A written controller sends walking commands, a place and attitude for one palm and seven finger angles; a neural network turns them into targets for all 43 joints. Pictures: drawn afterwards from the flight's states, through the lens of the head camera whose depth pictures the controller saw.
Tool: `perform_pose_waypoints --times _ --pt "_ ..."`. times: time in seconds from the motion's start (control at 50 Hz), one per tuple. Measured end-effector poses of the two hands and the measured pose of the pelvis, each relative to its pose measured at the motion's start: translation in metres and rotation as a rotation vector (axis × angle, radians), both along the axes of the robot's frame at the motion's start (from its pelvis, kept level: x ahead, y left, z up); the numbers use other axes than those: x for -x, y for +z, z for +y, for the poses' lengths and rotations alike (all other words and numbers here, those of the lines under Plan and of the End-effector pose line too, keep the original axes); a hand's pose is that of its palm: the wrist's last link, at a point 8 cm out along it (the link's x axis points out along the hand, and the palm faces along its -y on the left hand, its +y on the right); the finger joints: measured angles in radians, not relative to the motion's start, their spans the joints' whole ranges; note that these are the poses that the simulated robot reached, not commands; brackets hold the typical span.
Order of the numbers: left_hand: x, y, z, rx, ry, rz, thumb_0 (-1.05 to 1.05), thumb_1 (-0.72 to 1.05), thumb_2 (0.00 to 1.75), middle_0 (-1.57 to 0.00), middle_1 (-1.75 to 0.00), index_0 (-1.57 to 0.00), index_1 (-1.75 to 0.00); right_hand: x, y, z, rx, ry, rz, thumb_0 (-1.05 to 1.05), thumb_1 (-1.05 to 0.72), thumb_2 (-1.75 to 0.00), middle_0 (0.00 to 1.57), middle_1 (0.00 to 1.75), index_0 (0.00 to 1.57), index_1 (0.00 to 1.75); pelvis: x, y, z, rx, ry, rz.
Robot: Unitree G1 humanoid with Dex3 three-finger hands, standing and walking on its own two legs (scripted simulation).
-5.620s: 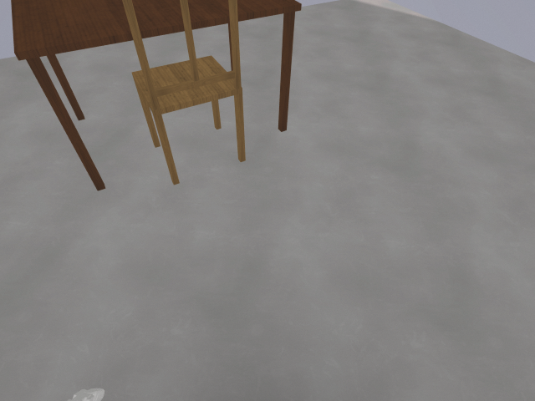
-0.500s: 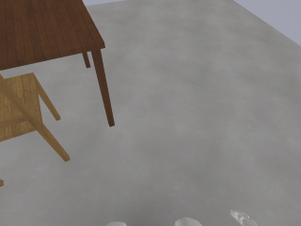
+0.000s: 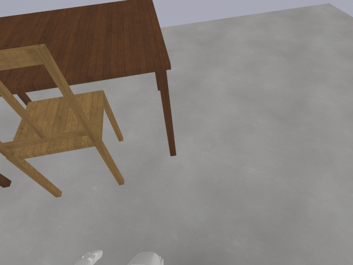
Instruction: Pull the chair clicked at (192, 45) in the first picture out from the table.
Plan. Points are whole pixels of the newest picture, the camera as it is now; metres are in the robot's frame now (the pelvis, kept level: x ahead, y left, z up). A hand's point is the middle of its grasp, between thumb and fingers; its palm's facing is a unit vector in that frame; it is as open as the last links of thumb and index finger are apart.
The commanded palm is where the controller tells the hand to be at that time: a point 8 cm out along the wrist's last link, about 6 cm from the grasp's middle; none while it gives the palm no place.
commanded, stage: turn to face it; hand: left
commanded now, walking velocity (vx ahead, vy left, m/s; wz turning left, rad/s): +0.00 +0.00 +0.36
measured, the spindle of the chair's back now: (19, 109) +0.63 +0.62 -0.06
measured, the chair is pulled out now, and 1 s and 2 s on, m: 0.00 0.00 0.00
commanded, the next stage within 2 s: take the last steps up to it in 0.28 s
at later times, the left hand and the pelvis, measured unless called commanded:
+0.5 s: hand out of the picture -0.03 +0.26 -0.17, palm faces +0.22 -0.95 -0.23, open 7.4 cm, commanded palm none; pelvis -0.03 +0.05 +0.00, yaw +9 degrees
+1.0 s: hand out of the picture -0.07 +0.17 -0.15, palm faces +0.34 -0.92 -0.18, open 7.4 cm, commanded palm none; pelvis +0.05 +0.04 +0.01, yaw +15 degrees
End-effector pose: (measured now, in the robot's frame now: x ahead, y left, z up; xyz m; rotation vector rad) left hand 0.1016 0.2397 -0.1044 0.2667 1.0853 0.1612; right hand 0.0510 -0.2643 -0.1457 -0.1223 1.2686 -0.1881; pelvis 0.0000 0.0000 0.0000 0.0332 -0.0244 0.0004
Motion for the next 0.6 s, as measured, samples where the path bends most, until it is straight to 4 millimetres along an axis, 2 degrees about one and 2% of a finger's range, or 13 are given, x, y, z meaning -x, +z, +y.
perform_pose_waypoints --times 0.12,0.24,0.3,0.36,0.46,0.54,0.6 --pt "0.054 -0.016 0.017 0.03 0.104 0.085 0.01 0.9 0.9 -0.21 -0.3 -0.2 -0.3 -0.023 0.007 0.017 0.022 0.097 0.008 0.0 -0.91 -0.9 0.2 0.3 0.2 0.3 0.005 -0.001 0.009 0.005 0.06 0.002" --pt "0.117 -0.049 0.054 0.063 0.23 0.192 0.01 0.9 0.9 -0.21 -0.3 -0.2 -0.3 -0.057 0.014 0.053 0.073 0.207 -0.08 0.0 -0.91 -0.9 0.2 0.3 0.2 0.3 0.013 -0.015 0.034 0.035 0.113 0.004" --pt "0.138 -0.051 0.066 0.066 0.268 0.25 0.01 0.9 0.9 -0.2 -0.3 -0.2 -0.3 -0.062 0.023 0.07 0.083 0.239 -0.109 0.0 -0.91 -0.9 0.2 0.3 0.2 0.3 0.018 -0.01 0.042 0.04 0.119 -0.005" --pt "0.148 -0.045 0.072 0.077 0.289 0.257 0.01 0.91 0.9 -0.2 -0.3 -0.2 -0.3 -0.06 0.03 0.082 0.082 0.257 -0.11 0.0 -0.91 -0.9 0.2 0.3 0.2 0.3 0.021 -0.003 0.047 0.052 0.136 -0.008" --pt "0.151 -0.036 0.071 0.086 0.297 0.23 0.01 0.91 0.9 -0.2 -0.3 -0.2 -0.3 -0.05 0.031 0.095 0.056 0.264 -0.102 0.0 -0.91 -0.9 0.2 0.3 0.21 0.3 0.025 0.004 0.051 0.055 0.153 -0.008" --pt "0.144 -0.031 0.062 0.093 0.281 0.208 0.01 0.91 0.9 -0.2 -0.3 -0.2 -0.3 -0.033 0.024 0.095 0.025 0.247 -0.083 0.0 -0.91 -0.9 0.2 0.3 0.21 0.3 0.025 0.005 0.049 0.048 0.165 -0.008" --pt "0.133 -0.028 0.051 0.095 0.261 0.183 0.01 0.91 0.9 -0.2 -0.3 -0.2 -0.3 -0.014 0.015 0.087 0.01 0.22 -0.045 0.0 -0.92 -0.9 0.2 0.3 0.21 0.3 0.022 0.004 0.044 0.038 0.174 -0.006"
